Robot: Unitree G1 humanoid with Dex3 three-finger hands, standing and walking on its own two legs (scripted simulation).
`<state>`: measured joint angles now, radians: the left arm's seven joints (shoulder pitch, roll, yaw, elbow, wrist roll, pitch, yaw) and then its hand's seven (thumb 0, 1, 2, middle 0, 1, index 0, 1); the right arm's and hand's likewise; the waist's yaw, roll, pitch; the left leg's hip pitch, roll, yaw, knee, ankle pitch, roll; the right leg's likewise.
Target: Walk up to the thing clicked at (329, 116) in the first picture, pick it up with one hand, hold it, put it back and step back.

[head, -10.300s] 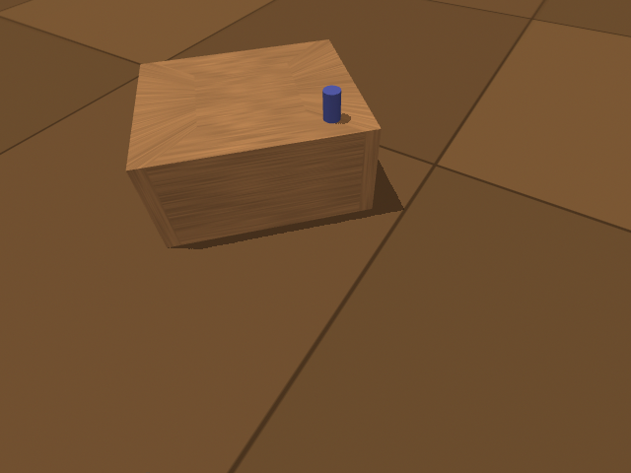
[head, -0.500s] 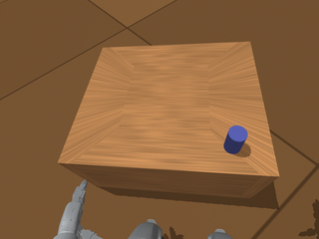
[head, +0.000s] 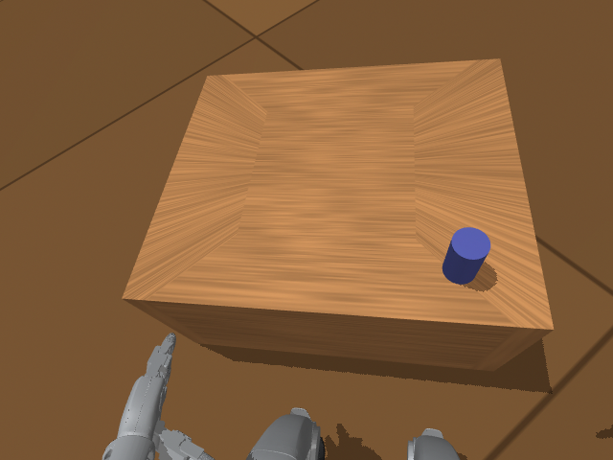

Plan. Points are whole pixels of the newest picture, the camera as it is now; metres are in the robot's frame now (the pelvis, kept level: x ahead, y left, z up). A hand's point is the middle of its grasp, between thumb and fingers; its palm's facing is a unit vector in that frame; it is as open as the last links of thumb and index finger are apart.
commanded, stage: approach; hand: right
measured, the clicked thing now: (464, 257) +0.50 -0.17 -0.24
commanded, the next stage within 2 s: close in in 0.66 s
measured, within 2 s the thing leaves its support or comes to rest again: neither
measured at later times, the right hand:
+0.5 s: hand (598, 253) +0.43 -0.31 -0.07, palm faces +0.11 +0.99 +0.07, open 17.7 cm
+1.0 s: hand (500, 274) +0.47 -0.23 -0.24, palm faces +0.12 +0.99 +0.05, open 17.6 cm
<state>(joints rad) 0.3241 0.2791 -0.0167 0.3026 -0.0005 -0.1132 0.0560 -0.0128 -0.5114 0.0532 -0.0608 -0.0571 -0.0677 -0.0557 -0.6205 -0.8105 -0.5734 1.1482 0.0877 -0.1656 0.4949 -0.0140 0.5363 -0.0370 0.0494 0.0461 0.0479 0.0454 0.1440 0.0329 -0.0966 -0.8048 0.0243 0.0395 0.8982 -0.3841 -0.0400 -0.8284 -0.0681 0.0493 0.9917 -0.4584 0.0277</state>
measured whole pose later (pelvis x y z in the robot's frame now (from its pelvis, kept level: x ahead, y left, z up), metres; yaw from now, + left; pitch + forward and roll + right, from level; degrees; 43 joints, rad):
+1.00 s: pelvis -0.05 +0.00 -0.17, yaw +5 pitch +33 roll +7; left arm 0.44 0.34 0.13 -0.39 0.11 -0.20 -0.07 -0.01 -0.54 0.05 -0.07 -0.05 -0.07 -0.06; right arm -0.70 -0.73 -0.75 1.13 0.01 -0.60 0.28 -0.02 0.57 -0.02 0.05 0.04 0.05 0.04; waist 0.42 0.09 -0.13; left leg -1.64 -0.01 0.06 1.62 -0.55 -0.04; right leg -1.67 -0.09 0.13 1.75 -0.66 0.04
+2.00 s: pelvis -0.06 +0.00 -0.19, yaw +4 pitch +34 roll +5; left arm 0.50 0.38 0.23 -0.55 0.07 -0.12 -0.09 -0.01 -0.55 0.07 -0.06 -0.05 -0.06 -0.06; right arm -0.81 -0.63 -0.62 1.09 -0.07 -0.53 0.07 -0.01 0.39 -0.12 0.53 0.30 0.52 0.30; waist 0.44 0.05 -0.14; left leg -1.73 0.00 0.03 1.71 -0.57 -0.04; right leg -1.74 -0.07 0.11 1.81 -0.67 0.04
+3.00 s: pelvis -0.06 +0.00 -0.16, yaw +4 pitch +31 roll +5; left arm 0.49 0.35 0.17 -0.45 0.07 -0.10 -0.07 -0.01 -0.56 0.08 -0.07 -0.05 -0.07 -0.06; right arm -0.76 -0.58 -0.57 1.06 -0.04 -0.46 0.07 0.00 0.35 -1.06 0.73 1.04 0.79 1.08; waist 0.38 0.03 -0.14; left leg -1.57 0.00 0.03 1.58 -0.54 -0.04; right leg -1.58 -0.08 0.10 1.68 -0.64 0.04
